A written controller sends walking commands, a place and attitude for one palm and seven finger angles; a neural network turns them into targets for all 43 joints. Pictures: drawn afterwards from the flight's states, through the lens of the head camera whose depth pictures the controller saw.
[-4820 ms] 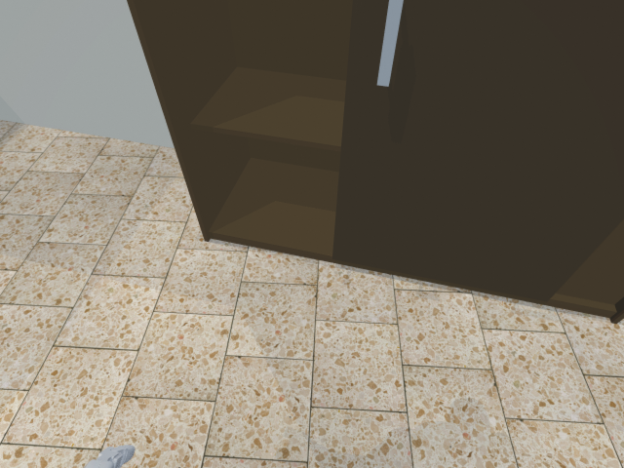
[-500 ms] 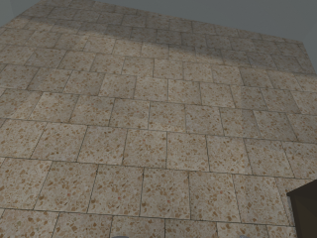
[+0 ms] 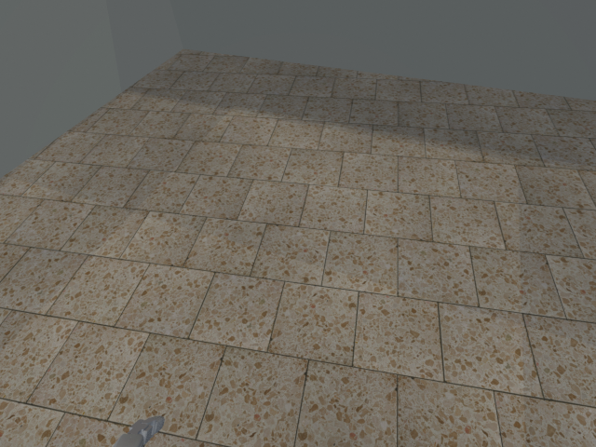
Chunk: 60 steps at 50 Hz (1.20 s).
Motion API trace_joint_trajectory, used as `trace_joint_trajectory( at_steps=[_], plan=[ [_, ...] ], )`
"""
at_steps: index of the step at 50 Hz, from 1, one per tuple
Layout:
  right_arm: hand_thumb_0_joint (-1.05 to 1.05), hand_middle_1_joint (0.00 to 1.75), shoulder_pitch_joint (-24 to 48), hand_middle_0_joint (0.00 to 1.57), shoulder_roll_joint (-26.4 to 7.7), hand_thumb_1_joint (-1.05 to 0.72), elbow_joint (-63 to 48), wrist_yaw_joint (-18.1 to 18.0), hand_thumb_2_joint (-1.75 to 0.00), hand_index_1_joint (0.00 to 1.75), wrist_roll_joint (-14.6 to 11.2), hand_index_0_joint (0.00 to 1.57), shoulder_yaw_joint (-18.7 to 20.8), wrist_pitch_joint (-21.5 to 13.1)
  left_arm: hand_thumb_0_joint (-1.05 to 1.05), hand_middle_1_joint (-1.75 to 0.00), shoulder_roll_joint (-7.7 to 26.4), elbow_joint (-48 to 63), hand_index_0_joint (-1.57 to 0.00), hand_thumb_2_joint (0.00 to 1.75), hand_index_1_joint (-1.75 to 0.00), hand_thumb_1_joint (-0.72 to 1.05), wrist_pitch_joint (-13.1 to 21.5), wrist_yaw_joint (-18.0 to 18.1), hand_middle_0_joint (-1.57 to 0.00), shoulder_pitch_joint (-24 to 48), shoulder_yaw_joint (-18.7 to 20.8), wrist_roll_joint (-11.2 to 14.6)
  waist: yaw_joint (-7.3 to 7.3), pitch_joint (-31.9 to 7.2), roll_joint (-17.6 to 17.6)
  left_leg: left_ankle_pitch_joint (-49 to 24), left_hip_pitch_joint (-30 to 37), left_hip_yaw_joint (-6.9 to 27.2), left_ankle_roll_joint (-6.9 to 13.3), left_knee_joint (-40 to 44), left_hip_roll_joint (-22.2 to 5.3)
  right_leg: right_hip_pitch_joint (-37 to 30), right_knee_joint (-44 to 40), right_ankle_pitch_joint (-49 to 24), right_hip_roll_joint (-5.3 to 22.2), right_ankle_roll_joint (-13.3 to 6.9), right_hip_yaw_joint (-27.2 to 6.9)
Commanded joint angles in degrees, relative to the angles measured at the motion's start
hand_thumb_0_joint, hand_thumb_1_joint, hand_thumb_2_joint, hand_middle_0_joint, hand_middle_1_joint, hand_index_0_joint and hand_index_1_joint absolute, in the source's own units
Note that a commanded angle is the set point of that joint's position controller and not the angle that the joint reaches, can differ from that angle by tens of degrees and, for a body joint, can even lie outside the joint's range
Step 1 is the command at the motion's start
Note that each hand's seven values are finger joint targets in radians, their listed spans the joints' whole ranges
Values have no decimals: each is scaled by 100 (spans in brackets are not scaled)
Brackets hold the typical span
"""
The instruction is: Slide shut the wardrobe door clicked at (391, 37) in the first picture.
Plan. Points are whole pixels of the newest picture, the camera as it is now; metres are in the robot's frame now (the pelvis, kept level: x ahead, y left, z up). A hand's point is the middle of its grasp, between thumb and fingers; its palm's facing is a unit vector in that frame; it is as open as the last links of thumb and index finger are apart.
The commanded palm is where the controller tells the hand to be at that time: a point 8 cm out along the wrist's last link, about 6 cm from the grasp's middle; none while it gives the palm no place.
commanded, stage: walk to a spot facing it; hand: right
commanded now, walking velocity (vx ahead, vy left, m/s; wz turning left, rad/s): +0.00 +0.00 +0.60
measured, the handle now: out of the picture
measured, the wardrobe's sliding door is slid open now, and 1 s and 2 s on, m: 0.54 0.54 0.54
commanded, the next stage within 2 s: turn to face it in 0.40 s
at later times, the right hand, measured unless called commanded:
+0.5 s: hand (396, 392) +0.24 -0.15 -0.16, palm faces -0.34 +0.92 -0.21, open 7.3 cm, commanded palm none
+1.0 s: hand (406, 414) +0.22 -0.16 -0.18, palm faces -0.12 +0.98 -0.18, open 7.3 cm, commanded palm none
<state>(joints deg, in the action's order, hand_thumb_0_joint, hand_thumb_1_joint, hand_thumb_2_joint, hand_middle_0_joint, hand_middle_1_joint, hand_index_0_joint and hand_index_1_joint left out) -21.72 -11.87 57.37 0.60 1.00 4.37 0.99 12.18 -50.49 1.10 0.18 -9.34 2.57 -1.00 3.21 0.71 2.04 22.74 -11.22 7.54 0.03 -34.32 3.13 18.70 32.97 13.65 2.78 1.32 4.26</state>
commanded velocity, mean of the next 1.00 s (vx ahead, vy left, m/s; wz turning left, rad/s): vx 0.00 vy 0.00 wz -0.04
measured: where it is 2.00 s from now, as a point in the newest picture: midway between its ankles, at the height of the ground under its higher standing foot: outside the picture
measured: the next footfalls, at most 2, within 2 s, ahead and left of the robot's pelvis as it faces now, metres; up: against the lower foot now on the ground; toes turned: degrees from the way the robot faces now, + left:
left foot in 0.56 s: +0.10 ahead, +0.13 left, +0.00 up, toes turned +29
right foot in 1.00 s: +0.16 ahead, -0.08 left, +0.00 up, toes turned +1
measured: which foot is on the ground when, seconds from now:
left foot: up 0.00-0.54, down 0.56-1.00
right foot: down 0.00-0.54, up 0.56-0.98, down 1.00-1.00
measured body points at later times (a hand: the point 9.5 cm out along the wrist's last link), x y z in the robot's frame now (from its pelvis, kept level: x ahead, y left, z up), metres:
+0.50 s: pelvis +0.07 -0.01 +0.00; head +0.11 +0.01 +0.45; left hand -0.05 +0.20 -0.15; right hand +0.26 -0.20 -0.14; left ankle +0.07 +0.12 -0.70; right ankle +0.05 -0.10 -0.73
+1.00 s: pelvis +0.09 +0.00 -0.01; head +0.12 -0.02 +0.44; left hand +0.10 +0.26 -0.14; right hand +0.22 -0.21 -0.16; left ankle +0.07 +0.11 -0.73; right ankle +0.12 -0.09 -0.73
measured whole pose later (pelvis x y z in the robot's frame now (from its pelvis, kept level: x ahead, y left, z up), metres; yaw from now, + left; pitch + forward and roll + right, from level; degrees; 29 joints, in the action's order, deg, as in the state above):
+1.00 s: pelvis +0.09 +0.00 -0.01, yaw +10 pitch -1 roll +2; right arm -8.8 -10.6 54.2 -1.6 1.5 3.8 1.0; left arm 10.3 -55.2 -3.2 -0.5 -12.7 3.8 -0.9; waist -0.6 4.0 1.3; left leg 19.5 -14.7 -18.2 0.3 -36.4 -6.8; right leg 19.6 40.4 19.5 4.3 2.9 7.3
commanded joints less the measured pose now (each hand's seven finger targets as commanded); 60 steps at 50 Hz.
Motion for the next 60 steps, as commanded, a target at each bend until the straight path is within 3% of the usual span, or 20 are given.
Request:
trace_joint_trajectory(
  at_steps=[1,4,7,18,22,25,26,27,28,29,34,40,46,48,49,51,52,53,57,60],
  plan=[
    [0,30,463,20,-628,-90,-702,42,-90,30,43,20,202,-106,0,-30,1313,189,-20,90,-30,90,24,102,-20,-947,284,-52,-569,120,-1425,851,-2485,-419,-12,-2987,-374,-1099,-2408,2282,2506,-654,-2510],
    [0,30,391,20,-543,-90,-478,159,-90,30,77,20,254,-5,0,-30,757,260,-20,90,-30,90,98,168,-20,-327,88,-29,-266,501,-1086,-248,-2254,-606,-131,-3452,-611,-440,-2319,784,1754,-256,-1024],
    [0,30,137,20,-311,-90,-408,117,-90,30,51,20,250,103,0,-30,577,106,-20,90,-30,90,146,211,-20,-555,71,4,-184,165,-1044,-674,-2249,-641,-283,-3654,-586,-885,-1929,-1200,1565,-243,-126],
    [0,30,1324,20,-130,-90,-850,89,-90,30,46,20,159,214,0,-30,552,-389,-20,90,-30,90,58,191,-20,-1234,223,-42,-511,157,-1005,-502,-2528,-1100,-406,-2253,-841,-1840,-1371,-2746,1918,-809,603],
    [0,30,1689,20,-97,-90,-1006,77,-90,30,57,20,113,128,0,-30,657,-492,-20,90,-30,90,-11,137,-20,-1324,306,-79,-647,133,-1222,-125,-1895,-1408,-241,-1145,-676,-1816,-957,-3078,2010,-754,904],
    [0,30,1264,20,-235,-90,-940,28,-90,30,66,20,130,0,0,-30,762,-458,-20,90,-30,90,-31,88,-20,-1292,346,-42,-394,-218,-1127,-538,-867,-1557,-29,-79,-413,-1679,-44,-3876,1950,-484,1158],
    [0,30,767,20,-389,-90,-782,-16,-90,30,95,20,139,-111,0,-30,721,-454,-20,90,-30,90,-22,58,-20,-1345,309,2,-134,-547,-766,-1526,217,-1405,80,781,-488,-1164,859,-3688,1761,-243,1242],
    [0,30,155,20,-996,-90,-581,-121,-90,30,153,20,249,-225,0,-30,349,-317,-20,90,-30,90,-38,13,-20,-1400,215,65,112,-1102,792,-3803,1947,226,549,893,-1836,542,2284,-1074,1115,96,1410],
    [0,30,-178,20,-1334,-90,-375,-178,-90,30,12,20,276,-232,0,-30,120,-161,-20,90,-30,90,-95,75,-20,-1066,124,90,168,-1481,1285,-6499,2214,984,1242,629,-2814,1214,3297,2397,436,270,751],
    [0,30,44,20,-1088,-90,-400,-244,-90,30,-42,20,169,-208,0,-30,170,-179,-20,90,-30,90,-177,151,-20,-967,96,107,84,-1383,695,-6457,1767,390,1440,677,-2797,1048,3419,2324,581,177,-4],
    [0,30,1407,20,-523,-90,-531,-273,-90,30,10,20,-81,-260,0,-30,-95,-708,-20,90,-30,90,-357,99,-20,-1307,57,38,-529,-99,431,-4100,-131,-924,825,1376,-2015,515,2823,1212,443,212,-245],
    [0,30,1269,20,-598,-90,-522,-282,-90,30,25,20,5,-184,0,-30,66,-540,-20,90,-30,90,-425,13,-20,-878,163,12,-390,335,607,-2942,-325,-1141,908,1647,-2240,776,2659,1041,327,287,-43],
    [0,30,1126,20,-750,-90,-609,-302,-90,30,72,20,141,-124,0,-30,49,-170,-20,90,-30,90,-328,-72,-20,-434,194,7,-236,-53,660,-2948,215,-1289,841,1080,-2486,513,1224,1041,250,196,211],
    [0,30,1167,20,-801,-90,-625,-285,-90,30,37,20,170,-88,0,-30,143,-152,-20,90,-30,90,-306,-80,-20,-638,216,-15,-383,-272,466,-2580,92,-1542,587,601,-2419,-50,405,392,175,144,334],
    [0,30,1165,20,-720,-90,-648,-266,-90,30,2,20,154,-61,0,-30,281,-154,-20,90,-30,90,-276,-95,-20,-841,254,-19,-501,-427,-17,-2260,-203,-1704,344,-5,-2238,-609,-289,-246,190,59,155],
    [0,30,1329,20,-222,-90,-1055,-219,-90,30,-49,20,59,6,0,-30,1252,-142,-20,90,-30,90,-193,-34,-20,-1390,461,-63,-800,-447,-2532,1627,-2264,-1775,-462,-2469,-917,-1442,-1423,-3372,2260,-1143,-2778],
    [0,30,1582,20,-447,-90,-1129,-216,-90,30,8,20,72,56,0,-30,1315,-197,-20,90,-30,90,-221,-6,-20,-1441,469,-69,-833,-502,-1650,1415,-2165,-1120,-346,-3192,-944,-1180,-1406,-2699,2380,-1417,-2574],
    [0,30,1651,20,-381,-90,-1023,-214,-90,30,40,20,96,95,0,-30,1152,-193,-20,90,-30,90,-186,59,-20,-1182,430,-68,-744,-425,-1692,935,-2429,-861,-329,-3389,-1002,-1057,-1545,-2097,1947,-1226,-2446],
    [0,30,1250,20,-512,-90,-749,-118,-90,30,35,20,165,66,0,-30,963,96,-20,90,-30,90,-96,96,-20,-492,318,-19,-443,-475,-750,-341,-2455,-725,-471,-3601,-924,-1212,-1489,-1803,1183,-712,-1703],
    [0,30,1062,20,-565,-90,-678,-135,-90,30,18,20,173,92,0,-30,983,104,-20,90,-30,90,-83,88,-20,-527,335,13,-420,-634,-652,-541,-2373,-670,-569,-3397,-906,-1391,-1551,-1666,1059,-743,-1638]
  ],
)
